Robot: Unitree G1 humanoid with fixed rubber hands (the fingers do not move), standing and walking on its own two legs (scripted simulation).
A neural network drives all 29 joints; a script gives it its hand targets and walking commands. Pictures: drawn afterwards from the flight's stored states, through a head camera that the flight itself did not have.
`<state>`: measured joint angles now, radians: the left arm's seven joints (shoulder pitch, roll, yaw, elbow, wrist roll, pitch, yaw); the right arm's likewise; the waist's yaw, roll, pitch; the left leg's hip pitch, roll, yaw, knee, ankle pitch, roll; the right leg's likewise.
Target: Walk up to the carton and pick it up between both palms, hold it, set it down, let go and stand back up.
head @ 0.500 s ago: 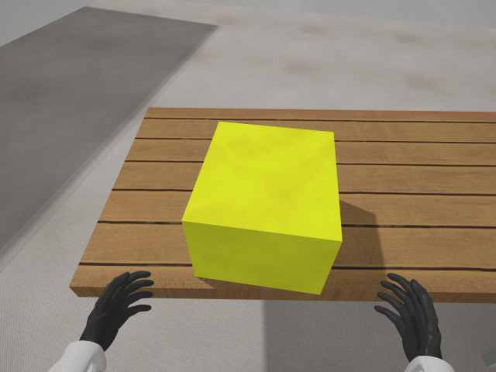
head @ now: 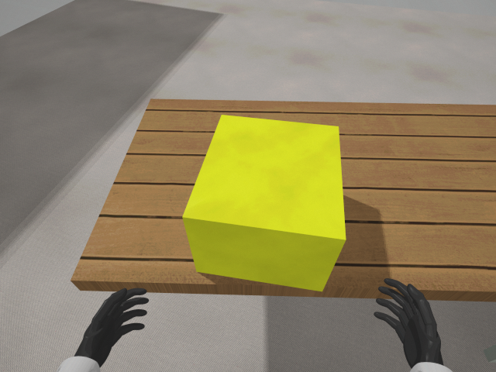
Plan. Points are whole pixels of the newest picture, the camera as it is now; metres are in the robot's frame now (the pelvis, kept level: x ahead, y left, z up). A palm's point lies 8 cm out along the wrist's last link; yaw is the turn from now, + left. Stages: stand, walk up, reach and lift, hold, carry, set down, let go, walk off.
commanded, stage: set down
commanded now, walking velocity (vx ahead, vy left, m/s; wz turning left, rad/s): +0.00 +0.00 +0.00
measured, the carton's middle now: (268, 197) +0.47 -0.03 -0.01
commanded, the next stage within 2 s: let go in 1.36 s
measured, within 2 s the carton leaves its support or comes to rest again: neither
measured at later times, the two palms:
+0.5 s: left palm (103, 366) +0.17 +0.23 -0.04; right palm (413, 368) +0.16 -0.22 -0.03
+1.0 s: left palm out of the picture +0.16 +0.22 -0.07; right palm out of the picture +0.15 -0.22 -0.06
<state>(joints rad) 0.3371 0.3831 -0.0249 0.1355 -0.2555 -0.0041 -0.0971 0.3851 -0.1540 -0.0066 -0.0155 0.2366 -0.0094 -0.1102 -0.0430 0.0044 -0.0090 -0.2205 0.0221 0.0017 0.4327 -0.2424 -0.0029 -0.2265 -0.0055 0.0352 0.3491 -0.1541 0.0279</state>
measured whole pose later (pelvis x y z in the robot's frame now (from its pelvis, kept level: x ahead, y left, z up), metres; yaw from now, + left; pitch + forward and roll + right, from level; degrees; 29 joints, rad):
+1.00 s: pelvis +0.00 +0.00 +0.00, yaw +0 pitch +2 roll -1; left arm 0.27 0.25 -0.02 0.42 -0.10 0.07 -0.02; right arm 0.30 -0.15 -0.01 0.42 0.07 -0.16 0.00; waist -0.04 0.03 0.00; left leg -0.22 0.02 0.00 0.42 -0.24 -0.01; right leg -0.23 0.00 0.04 0.35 -0.16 0.02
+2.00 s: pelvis +0.00 -0.01 +0.00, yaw +0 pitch +1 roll +0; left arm 0.23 0.33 -0.02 0.69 0.03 0.01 0.00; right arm 0.23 -0.31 -0.01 0.71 0.01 -0.04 0.01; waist -0.04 0.01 0.02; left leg -0.19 0.02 0.00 0.43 -0.25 -0.01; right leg -0.23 -0.01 0.04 0.42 -0.20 0.02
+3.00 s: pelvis +0.00 -0.01 +0.00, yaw +0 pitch +0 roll +0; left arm 0.19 0.36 -0.02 0.99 0.02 -0.02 0.00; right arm 0.23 -0.38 -0.01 0.86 0.01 -0.02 0.01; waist -0.04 0.01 0.02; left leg -0.19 0.02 0.00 0.43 -0.24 -0.01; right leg -0.24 -0.01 0.04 0.42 -0.19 0.02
